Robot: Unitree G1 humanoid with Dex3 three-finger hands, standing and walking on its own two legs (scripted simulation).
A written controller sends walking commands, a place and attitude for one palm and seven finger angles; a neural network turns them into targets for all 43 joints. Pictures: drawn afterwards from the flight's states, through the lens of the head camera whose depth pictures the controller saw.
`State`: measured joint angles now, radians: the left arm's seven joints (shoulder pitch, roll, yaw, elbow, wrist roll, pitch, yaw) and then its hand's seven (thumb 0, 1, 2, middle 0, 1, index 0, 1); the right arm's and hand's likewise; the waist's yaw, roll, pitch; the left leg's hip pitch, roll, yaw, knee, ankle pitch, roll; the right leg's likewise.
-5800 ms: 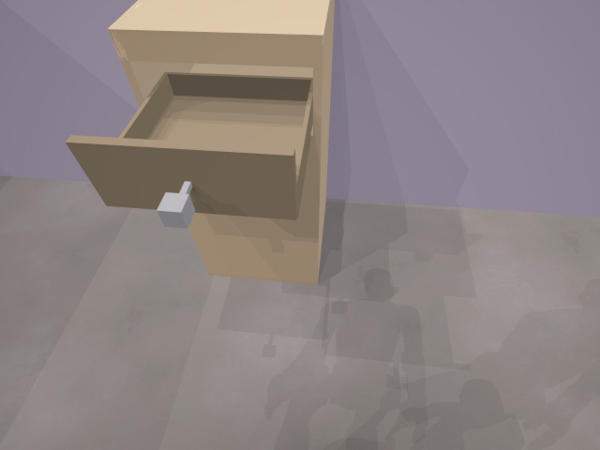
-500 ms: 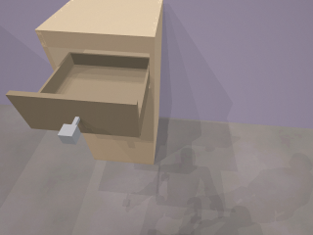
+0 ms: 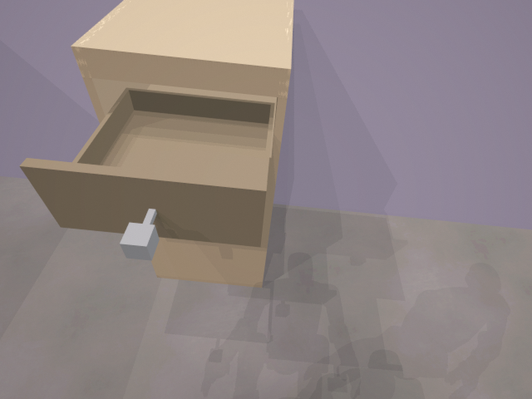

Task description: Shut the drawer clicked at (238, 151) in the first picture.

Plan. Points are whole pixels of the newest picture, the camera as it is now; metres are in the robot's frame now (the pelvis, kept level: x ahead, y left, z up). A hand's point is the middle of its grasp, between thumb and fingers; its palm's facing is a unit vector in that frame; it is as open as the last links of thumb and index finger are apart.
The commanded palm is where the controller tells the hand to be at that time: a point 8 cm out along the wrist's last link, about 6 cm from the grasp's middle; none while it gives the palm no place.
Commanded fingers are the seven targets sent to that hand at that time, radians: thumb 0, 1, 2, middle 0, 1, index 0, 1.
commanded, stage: come to a stop and stand still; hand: left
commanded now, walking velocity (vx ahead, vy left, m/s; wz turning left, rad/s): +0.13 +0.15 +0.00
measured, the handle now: (144, 230) +0.36 +0.23 +0.03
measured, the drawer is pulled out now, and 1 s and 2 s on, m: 0.27 0.27 0.27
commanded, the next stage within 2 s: look again from close up in 1.50 s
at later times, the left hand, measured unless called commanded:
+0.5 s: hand out of the picture +0.11 +0.18 -0.18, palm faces +0.06 -0.98 -0.20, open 7.3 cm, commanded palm none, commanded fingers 0.00 0.90 0.90 -0.20 -0.30 -0.20 -0.30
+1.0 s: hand out of the picture +0.01 +0.21 -0.18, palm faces +0.09 -0.98 -0.18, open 7.3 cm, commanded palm none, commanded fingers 0.00 0.90 0.90 -0.20 -0.30 -0.20 -0.30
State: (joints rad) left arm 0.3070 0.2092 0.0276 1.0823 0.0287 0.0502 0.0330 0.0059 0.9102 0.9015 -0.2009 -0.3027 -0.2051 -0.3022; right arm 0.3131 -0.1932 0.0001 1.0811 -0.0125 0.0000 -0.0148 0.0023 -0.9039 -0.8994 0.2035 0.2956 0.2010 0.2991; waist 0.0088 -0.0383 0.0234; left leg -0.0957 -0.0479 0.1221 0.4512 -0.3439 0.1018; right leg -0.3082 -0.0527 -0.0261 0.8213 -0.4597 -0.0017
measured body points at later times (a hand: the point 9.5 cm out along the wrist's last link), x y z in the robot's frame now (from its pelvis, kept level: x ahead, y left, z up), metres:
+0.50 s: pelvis +0.04 +0.01 +0.00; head +0.07 +0.01 +0.44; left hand +0.11 +0.23 -0.16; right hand +0.00 -0.20 -0.16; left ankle -0.05 +0.05 -0.73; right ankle +0.05 -0.09 -0.73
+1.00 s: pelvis +0.02 +0.03 +0.00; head +0.01 +0.05 +0.45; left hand +0.00 +0.26 -0.16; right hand +0.04 -0.19 -0.15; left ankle +0.00 +0.16 -0.74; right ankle +0.02 -0.08 -0.72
